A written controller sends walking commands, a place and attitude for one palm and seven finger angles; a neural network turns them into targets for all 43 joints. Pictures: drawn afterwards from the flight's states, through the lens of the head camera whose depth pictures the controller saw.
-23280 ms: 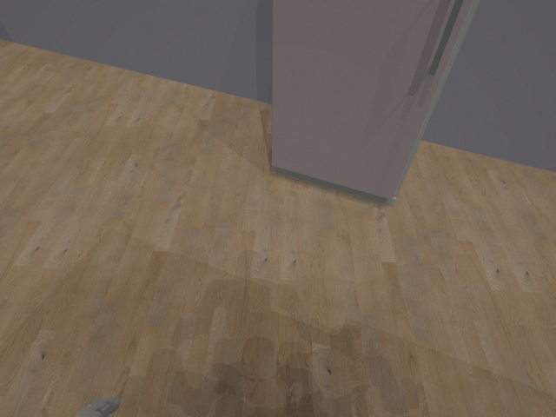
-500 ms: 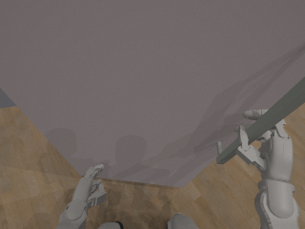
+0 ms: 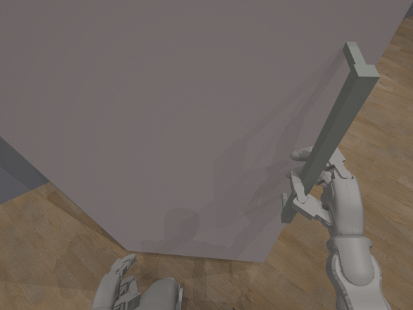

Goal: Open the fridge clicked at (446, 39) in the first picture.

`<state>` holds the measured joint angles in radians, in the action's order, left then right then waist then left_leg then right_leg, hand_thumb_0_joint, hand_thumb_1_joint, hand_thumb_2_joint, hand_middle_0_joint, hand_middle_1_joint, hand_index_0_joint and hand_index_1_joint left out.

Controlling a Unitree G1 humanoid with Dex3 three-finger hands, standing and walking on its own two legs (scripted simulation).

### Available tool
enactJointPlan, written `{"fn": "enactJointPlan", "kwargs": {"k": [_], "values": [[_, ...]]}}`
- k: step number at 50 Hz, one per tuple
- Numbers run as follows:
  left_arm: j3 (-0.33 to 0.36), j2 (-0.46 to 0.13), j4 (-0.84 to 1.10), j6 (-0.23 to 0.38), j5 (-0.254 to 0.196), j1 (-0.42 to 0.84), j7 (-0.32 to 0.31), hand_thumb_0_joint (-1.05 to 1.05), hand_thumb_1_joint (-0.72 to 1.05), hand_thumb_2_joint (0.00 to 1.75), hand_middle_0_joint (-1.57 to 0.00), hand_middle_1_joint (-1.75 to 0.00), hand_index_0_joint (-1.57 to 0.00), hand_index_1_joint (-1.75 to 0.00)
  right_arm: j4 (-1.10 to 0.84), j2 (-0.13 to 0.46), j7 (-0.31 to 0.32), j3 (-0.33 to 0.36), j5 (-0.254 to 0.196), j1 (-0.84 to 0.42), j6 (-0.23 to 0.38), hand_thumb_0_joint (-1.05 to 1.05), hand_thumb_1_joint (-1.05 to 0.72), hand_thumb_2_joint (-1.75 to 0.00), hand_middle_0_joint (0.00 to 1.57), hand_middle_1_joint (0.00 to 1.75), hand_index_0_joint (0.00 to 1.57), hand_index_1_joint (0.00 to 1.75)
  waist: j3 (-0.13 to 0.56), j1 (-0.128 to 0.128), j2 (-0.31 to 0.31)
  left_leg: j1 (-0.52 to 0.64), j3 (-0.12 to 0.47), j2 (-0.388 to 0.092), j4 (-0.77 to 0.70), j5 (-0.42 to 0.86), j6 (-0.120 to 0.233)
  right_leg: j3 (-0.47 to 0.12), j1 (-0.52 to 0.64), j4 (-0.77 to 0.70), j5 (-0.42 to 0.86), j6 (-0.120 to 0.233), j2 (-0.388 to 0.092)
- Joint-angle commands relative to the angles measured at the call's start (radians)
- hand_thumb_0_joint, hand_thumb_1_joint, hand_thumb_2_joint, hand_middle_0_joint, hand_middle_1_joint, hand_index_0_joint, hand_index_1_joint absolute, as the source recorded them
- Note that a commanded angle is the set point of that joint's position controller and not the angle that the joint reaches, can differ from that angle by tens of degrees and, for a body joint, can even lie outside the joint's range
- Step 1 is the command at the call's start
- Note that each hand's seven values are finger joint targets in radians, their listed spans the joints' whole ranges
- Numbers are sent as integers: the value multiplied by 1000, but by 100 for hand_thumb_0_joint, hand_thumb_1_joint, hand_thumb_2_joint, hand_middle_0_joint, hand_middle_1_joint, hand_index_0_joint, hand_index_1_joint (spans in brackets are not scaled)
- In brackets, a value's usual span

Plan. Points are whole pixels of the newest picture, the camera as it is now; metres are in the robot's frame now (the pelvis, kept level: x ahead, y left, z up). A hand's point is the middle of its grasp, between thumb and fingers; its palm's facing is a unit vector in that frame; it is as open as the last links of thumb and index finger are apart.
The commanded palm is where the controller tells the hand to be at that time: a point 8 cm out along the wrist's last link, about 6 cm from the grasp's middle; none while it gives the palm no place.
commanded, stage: walk backward, drawing the door open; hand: right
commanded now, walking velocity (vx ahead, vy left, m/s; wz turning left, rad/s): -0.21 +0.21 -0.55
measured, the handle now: (308, 162) +0.33 -0.14 +0.13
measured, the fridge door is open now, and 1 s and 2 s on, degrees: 37 56 70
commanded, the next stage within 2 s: stop walking and hold the door back in 1.44 s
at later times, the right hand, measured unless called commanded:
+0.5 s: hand (282, 267) +0.18 -0.09 +0.10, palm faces +0.27 +0.95 -0.12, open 5.8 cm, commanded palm +0.13 -0.13 +0.10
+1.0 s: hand out of the picture +0.11 -0.05 +0.11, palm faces +0.59 +0.79 -0.18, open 5.9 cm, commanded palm +0.05 -0.08 +0.10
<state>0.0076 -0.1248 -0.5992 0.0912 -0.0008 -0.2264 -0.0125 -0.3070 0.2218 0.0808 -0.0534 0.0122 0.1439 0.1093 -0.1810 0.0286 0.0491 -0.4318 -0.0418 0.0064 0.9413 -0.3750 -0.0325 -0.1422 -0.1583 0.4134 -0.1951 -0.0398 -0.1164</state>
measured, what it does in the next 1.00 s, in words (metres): steps to the left, turning right: left foot, then right foot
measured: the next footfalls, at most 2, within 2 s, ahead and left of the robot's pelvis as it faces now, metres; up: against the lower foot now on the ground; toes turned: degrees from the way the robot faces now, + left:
left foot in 0.14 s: +0.00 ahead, +0.23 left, +0.00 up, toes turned -2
right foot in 0.38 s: -0.03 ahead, +0.02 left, +0.00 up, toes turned -20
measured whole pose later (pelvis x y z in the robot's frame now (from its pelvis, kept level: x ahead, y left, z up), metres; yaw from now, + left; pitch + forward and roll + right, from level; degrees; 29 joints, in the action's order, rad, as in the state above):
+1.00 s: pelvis -0.08 +0.23 -0.02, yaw -25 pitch -1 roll -1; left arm 0.02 -0.22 -0.58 0.05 -0.01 -0.14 -0.07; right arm -0.30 0.24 0.13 0.17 -0.05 0.17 0.13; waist -0.12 0.07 -0.04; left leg -0.27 -0.07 -0.13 0.55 -0.25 -0.06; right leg 0.04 -0.38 0.90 -0.47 -0.02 0.03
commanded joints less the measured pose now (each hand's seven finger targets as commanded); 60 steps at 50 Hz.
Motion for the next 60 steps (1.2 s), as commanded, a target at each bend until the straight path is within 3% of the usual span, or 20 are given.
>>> {"fn": "enactJointPlan", "kwargs": {"k": [1,4,7,8,10,17,18,20,22,28,36,38,40,41,43,51,52,53,54,60], "values": [[61,-182,147,57,-17,124,-29,0,90,90,-20,-30,-20,-30,-268,67,13,98,-18,-172,98,0,-90,-90,45,140,45,140,199,2,202,258,1,15,-205,-18,-12,-177,-145,-155,-40,159,-152],[51,-158,140,67,-14,140,-31,0,90,90,-20,-30,-20,-30,-271,72,9,119,-19,-156,115,0,-90,-90,45,140,45,140,245,-21,134,390,-9,10,-562,104,-10,-158,-150,-33,-125,116,-70],[37,-76,124,64,-23,165,-37,0,90,90,-20,-30,-20,-30,-343,173,7,197,-32,-138,110,0,-90,-90,45,140,45,140,318,-34,-371,310,166,-327,-663,400,161,146,-257,679,-407,4,202],[34,-75,134,64,-18,183,-46,0,90,90,-20,-30,-20,-30,-365,198,14,257,-34,-156,115,0,-90,-90,45,140,45,140,319,-47,-370,253,216,-434,-641,535,240,123,-349,927,-458,13,173],[59,-102,129,36,-16,159,-59,0,90,90,-20,-30,-20,-30,-278,147,5,267,-42,-60,96,0,-90,-90,45,140,45,140,324,-15,-347,335,68,-361,-544,708,238,137,-348,941,-390,-12,127],[42,-113,168,40,9,127,-79,0,90,90,-20,-30,-20,-30,-327,49,-1,139,-48,-55,116,0,-90,-90,45,140,45,140,302,18,-162,244,-114,-235,-260,510,143,249,17,10,-28,28,88],[64,-141,174,49,11,106,-85,0,90,90,-20,-30,-20,-30,-361,40,-7,103,-39,-87,127,0,-90,-90,45,140,45,140,320,33,-31,83,-105,-181,-46,280,94,150,236,-114,214,38,-2],[73,-190,167,56,25,95,-58,0,90,90,-20,-30,-20,-30,-409,69,3,86,7,-186,163,0,-90,-90,45,140,45,140,384,-5,227,-175,29,-29,246,-263,-3,-418,427,-74,978,186,-388],[51,-154,162,58,37,127,-42,0,90,90,-20,-30,-20,-30,-433,104,0,123,13,-232,174,0,-90,-90,45,140,45,140,348,30,165,-200,116,-45,367,-136,-10,-444,336,-103,842,181,-344],[57,-182,150,44,-10,133,-26,0,90,90,-20,-30,-20,-30,-331,53,22,92,-11,-237,81,0,-90,-90,45,140,45,140,349,-18,235,42,15,-31,77,12,6,12,136,-58,453,146,-158],[18,-180,175,44,-26,125,-49,0,90,90,-20,-30,-20,-30,-213,124,34,190,-40,-242,66,0,-90,-90,45,140,45,140,314,-43,138,333,-27,-13,-505,145,-14,5,-23,41,154,111,-112],[7,-140,168,44,-30,117,-47,0,90,90,-20,-30,-20,-30,-216,164,19,202,-40,-246,81,0,-90,-90,45,140,45,140,306,-34,-118,328,52,-127,-673,354,18,99,-51,280,-55,45,40],[-4,-115,185,40,-24,164,-58,0,90,90,-20,-30,-20,-30,-221,251,28,305,-47,-197,76,0,-90,-90,45,140,45,140,318,-47,-400,228,378,-441,-673,654,191,84,-280,754,-425,17,161],[-13,-113,151,42,-10,164,-54,0,90,90,-20,-30,-20,-30,-183,223,41,299,-46,-174,75,0,-90,-90,45,140,45,140,304,-37,-214,196,364,-489,-671,640,242,53,-291,842,-391,15,141],[16,-139,162,27,-26,149,-54,0,90,90,-20,-30,-20,-30,-206,214,52,349,-62,-136,84,0,-90,-90,45,140,45,140,361,-12,-379,333,201,-374,-536,737,226,70,-319,845,-312,0,126],[45,-149,176,19,-10,122,-82,0,90,90,-20,-30,-20,-30,-269,122,63,254,-70,-86,104,0,-90,-90,45,140,45,140,335,11,-138,234,-13,-266,-319,458,125,191,29,-19,74,37,96],[53,-173,190,26,-1,126,-82,0,90,90,-20,-30,-20,-30,-311,104,57,218,-72,-118,117,0,-90,-90,45,140,45,140,343,-2,2,187,-55,-184,-192,290,84,103,101,-117,298,56,1],[70,-200,193,41,2,141,-72,0,90,90,-20,-30,-20,-30,-339,96,53,195,-67,-138,129,0,-90,-90,45,140,45,140,346,-37,281,9,-74,-56,-10,-82,25,-198,205,-144,702,146,-229],[58,-188,164,31,5,116,-46,0,90,90,-20,-30,-20,-30,-332,106,47,179,-38,-174,136,0,-90,-90,45,140,45,140,377,-33,276,5,7,-29,120,-249,4,-280,217,-79,958,217,-302],[68,-198,128,35,-12,107,-26,0,90,90,-20,-30,-20,-30,-295,91,41,161,-41,-194,101,0,-90,-90,45,140,45,140,334,-21,220,90,19,-20,-106,-73,19,-91,183,-21,655,169,-171]]}}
